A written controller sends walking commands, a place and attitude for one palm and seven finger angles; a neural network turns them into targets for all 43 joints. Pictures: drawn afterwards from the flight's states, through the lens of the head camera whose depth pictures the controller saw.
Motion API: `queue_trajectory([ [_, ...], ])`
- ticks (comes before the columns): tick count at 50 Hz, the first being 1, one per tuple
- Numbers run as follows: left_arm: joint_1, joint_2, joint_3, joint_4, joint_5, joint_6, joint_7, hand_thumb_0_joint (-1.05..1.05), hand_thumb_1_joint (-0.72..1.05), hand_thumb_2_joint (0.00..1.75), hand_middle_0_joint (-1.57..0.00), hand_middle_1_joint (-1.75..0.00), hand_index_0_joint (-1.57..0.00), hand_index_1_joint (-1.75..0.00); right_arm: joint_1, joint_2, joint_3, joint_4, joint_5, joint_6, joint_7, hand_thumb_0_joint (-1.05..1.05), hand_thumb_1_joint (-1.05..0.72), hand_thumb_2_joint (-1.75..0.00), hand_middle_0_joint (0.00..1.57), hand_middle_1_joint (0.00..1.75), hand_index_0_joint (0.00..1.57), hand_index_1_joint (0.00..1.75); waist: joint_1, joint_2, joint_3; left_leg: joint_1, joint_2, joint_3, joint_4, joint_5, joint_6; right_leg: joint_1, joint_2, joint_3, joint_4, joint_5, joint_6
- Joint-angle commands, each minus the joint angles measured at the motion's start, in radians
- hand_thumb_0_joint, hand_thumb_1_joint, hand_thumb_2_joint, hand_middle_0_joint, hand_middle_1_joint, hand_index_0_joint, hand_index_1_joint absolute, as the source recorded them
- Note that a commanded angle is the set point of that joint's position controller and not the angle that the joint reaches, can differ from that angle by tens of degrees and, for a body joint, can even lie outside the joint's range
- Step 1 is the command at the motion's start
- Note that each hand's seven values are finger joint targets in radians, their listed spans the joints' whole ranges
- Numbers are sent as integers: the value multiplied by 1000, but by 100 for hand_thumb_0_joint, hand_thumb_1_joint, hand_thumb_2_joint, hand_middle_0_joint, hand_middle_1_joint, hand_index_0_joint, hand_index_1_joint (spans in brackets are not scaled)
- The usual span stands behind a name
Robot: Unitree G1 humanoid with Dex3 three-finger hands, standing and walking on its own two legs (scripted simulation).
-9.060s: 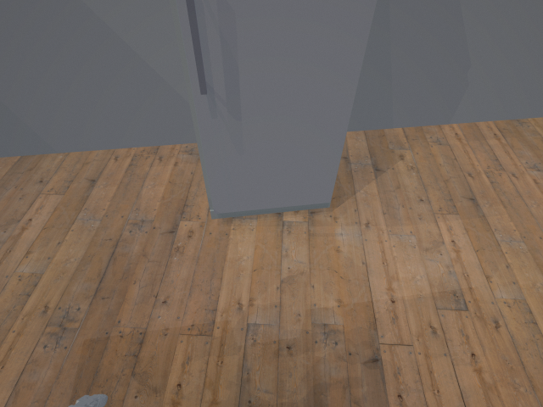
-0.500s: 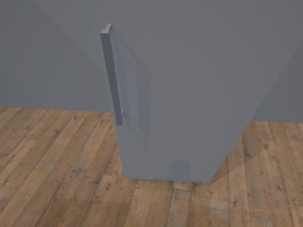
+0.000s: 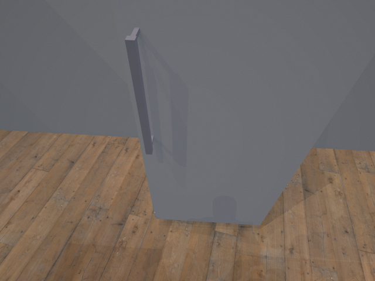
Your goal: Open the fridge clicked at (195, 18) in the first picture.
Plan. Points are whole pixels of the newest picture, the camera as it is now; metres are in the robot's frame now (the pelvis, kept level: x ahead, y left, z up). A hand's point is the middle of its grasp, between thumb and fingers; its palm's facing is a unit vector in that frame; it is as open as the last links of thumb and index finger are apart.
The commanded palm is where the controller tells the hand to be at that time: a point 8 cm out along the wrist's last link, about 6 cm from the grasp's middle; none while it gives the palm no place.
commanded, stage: look again from close up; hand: left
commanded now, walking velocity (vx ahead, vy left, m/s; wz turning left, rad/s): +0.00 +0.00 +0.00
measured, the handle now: (143, 102) +0.50 +0.15 +0.11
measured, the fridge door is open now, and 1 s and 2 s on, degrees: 0 0 0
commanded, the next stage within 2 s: raise the hand to about handle height in 0.06 s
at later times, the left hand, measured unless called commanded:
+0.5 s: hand (82, 257) +0.17 +0.23 -0.04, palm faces +0.02 -1.00 -0.08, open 8.2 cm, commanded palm +0.13 +0.29 -0.03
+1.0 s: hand (64, 236) +0.19 +0.26 +0.02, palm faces +0.04 -1.00 -0.06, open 11.1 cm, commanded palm +0.16 +0.30 +0.04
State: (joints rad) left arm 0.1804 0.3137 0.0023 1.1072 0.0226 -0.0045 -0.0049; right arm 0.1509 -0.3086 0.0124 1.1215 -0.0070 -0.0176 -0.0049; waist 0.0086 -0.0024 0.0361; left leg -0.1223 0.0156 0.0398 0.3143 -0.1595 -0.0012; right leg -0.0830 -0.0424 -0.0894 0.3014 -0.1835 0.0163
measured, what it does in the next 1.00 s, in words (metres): lowers itself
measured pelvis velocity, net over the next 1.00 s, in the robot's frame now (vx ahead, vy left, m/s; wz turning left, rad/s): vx -0.02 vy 0.00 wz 0.00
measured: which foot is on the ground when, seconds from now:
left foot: down 0.00-1.00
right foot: down 0.00-1.00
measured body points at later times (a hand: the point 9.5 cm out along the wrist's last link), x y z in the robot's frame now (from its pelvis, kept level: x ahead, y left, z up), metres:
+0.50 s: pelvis -0.03 -0.01 -0.07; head +0.01 -0.01 +0.38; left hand +0.17 +0.29 -0.03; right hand +0.16 -0.25 -0.14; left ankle +0.01 +0.12 -0.75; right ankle -0.01 -0.13 -0.75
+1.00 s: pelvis -0.02 +0.00 -0.05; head +0.01 +0.01 +0.40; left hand +0.18 +0.31 +0.03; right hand +0.15 -0.24 -0.12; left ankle +0.01 +0.12 -0.75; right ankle -0.01 -0.13 -0.75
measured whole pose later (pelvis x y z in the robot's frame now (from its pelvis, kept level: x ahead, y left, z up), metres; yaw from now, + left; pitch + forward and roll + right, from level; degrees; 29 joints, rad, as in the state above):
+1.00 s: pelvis -0.02 +0.00 -0.05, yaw +0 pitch +7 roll -2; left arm 0.32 0.35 0.39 0.08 -0.39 -0.25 -0.45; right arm 0.26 -0.24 0.03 0.60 0.05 -0.29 -0.09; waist 0.01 0.03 -0.08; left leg -0.62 0.06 0.01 0.90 -0.40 0.00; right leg -0.55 -0.03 -0.10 0.84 -0.41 0.01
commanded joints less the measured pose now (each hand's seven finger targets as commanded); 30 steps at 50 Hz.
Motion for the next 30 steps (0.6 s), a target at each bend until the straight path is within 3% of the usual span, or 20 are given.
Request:
queue_trajectory([
  [1, -15, 195, 40, -55, -5, -26, 16, 0, 90, 90, -20, -30, -20, -30, -27, -201, -41, -61, -2, -19, -8, 0, -90, -90, 20, 30, 20, 30, -2, 5, -50, -3, 111, -110, -54, 121, 11, 2, -107, 103, -54, 89, -25],
  [7, -11, 198, 41, -56, -4, -27, 17, 0, 90, 90, -20, -30, -20, -30, -27, -199, -40, -60, -1, -19, -8, 0, -90, -90, 20, 30, 20, 30, 0, -9, -49, -1, 113, -107, -49, 134, 12, 6, -108, 101, -56, 107, -27],
  [8, 70, 49, 10, -50, -2, -47, 64, 0, 90, 90, -20, -30, -20, -30, 8, -79, -27, -111, 3, -30, 2, 0, -90, -90, 20, 30, 20, 30, -11, 34, -25, -67, 110, -25, 146, 148, -6, -48, -140, 152, 29, 329, -14],
  [9, -648, 455, 427, -1312, -145, -260, 41, 0, 88, 89, -20, -32, -20, -32, 64, -140, -70, -394, 39, -127, -49, 0, -90, -90, 20, 30, 20, 30, -81, 99, -397, 169, -46, -51, 68, 266, 9, 21, 6, 25, 116, 343, -45],
  [10, -60, 345, 356, -989, -95, -237, 30, 0, 85, 88, -20, -33, -20, -33, -28, -131, -72, -419, 36, -197, -78, 0, -90, -90, 20, 30, 20, 30, 47, 219, -313, 180, -4, -5, 76, 375, 25, -64, 24, 9, 158, 172, -65],
  [11, 103, 60, 221, -917, -176, -186, 4, 0, 83, 87, -21, -34, -21, -34, 19, -67, -60, -404, 53, -210, -79, 0, -90, -90, 20, 30, 20, 30, -37, 198, -218, 147, -3, -12, 95, 346, 13, -139, 39, -28, 153, 142, -50],
  [12, 71, 36, 246, -872, -185, -196, -20, 0, 81, 86, -21, -36, -21, -36, 51, -80, -78, -412, 51, -231, -64, 0, -90, -90, 20, 30, 20, 30, -34, 164, -114, 41, -16, -28, 128, 242, 0, -171, 32, -32, 151, 98, -40],
  [13, -26, 94, 294, -935, -209, -262, -42, 0, 78, 85, -21, -37, -21, -37, 32, -100, -92, -465, 40, -233, -67, 0, -90, -90, 20, 30, 20, 30, -58, 61, -7, -88, -12, -38, 161, 82, 3, -278, 38, -40, 177, 12, -29],
  [14, 58, 98, 343, -859, -231, -330, -78, 0, 76, 84, -21, -39, -21, -39, 25, -98, -105, -478, 30, -241, -72, 0, -90, -90, 20, 30, 20, 30, -30, -40, -7, -181, -21, -39, 200, -16, 1, -334, 43, -44, 211, -75, -27],
  [16, 253, 14, 341, -753, -284, -463, -185, 0, 71, 82, -21, -42, -21, -42, -14, -84, -104, -524, 25, -267, -59, 0, -90, -90, 20, 30, 20, 30, 18, -137, -22, -351, -30, -40, 303, -138, -5, -455, 48, -37, 314, -206, -26],
  [17, 317, 22, 384, -706, -304, -527, -248, 0, 69, 81, -22, -43, -22, -43, -13, -78, -109, -547, 33, -277, -45, 0, -90, -90, 20, 30, 20, 30, 55, -86, -39, -405, -37, -34, 354, -142, -12, -470, 43, -17, 363, -214, -36],
  [19, 268, 40, 384, -758, -351, -652, -380, 0, 64, 79, -22, -47, -22, -47, -31, -82, -105, -588, 34, -301, -24, 0, -90, -90, 20, 30, 20, 30, 49, -65, -141, -492, -36, -26, 469, -173, -12, -548, 37, 19, 466, -253, -39],
  [20, 228, 83, 411, -765, -371, -690, -445, 0, 62, 78, -22, -48, -22, -48, -29, -91, -105, -607, 40, -314, -20, 0, -90, -90, 20, 30, 20, 30, 37, -79, -183, -536, -33, -30, 519, -190, -9, -575, 34, 40, 501, -276, -39],
  [21, 198, 117, 431, -785, -404, -704, -512, 0, 60, 77, -22, -50, -22, -50, -27, -98, -102, -638, 46, -330, -22, 0, -90, -90, 20, 30, 20, 30, 30, -69, -234, -562, -32, -31, 559, -199, -3, -576, 24, 78, 516, -300, -39],
  [22, 186, 176, 487, -791, -428, -682, -554, 0, 57, 76, -22, -51, -22, -51, -13, -109, -102, -655, 48, -333, -26, 0, -90, -90, 20, 30, 20, 30, 44, -10, -256, -570, -28, -30, 580, -199, 1, -574, 21, 102, 529, -316, -44],
  [23, 146, 190, 490, -880, -466, -645, -582, 0, 55, 75, -22, -53, -22, -53, -19, -109, -97, -695, 50, -333, -33, 0, -90, -90, 20, 30, 20, 30, 43, 28, -310, -567, -31, -26, 574, -243, 8, -561, 13, 124, 506, -388, -36],
  [25, 119, 203, 514, -997, -509, -571, -585, 0, 50, 73, -23, -55, -23, -55, -3, -100, -90, -728, 58, -332, -60, 0, -90, -90, 20, 30, 20, 30, 33, -12, -344, -550, -24, -24, 594, -215, 23, -521, 18, 150, 474, -381, -23],
  [27, 50, 237, 522, -1136, -499, -523, -553, 0, 46, 71, -23, -58, -23, -58, 25, -93, -81, -714, 44, -336, -76, 0, -90, -90, 20, 30, 20, 30, 20, 40, -372, -524, -10, -42, 607, -139, 27, -500, 35, 134, 503, -261, -25],
  [29, 55, 188, 469, -1229, -465, -490, -511, 0, 41, 69, -24, -62, -24, -62, 39, -77, -78, -694, 40, -338, -81, 0, -90, -90, 20, 30, 20, 30, -1, 93, -358, -473, -5, -54, 595, -71, 31, -510, 45, 101, 520, -123, -26],
  [30, 61, 195, 470, -1252, -447, -477, -490, 0, 39, 68, -24, -63, -24, -63, 44, -73, -80, -681, 39, -339, -83, 0, -90, -90, 20, 30, 20, 30, -6, 101, -349, -467, -3, -56, 593, -52, 30, -513, 48, 92, 521, -91, -24],
])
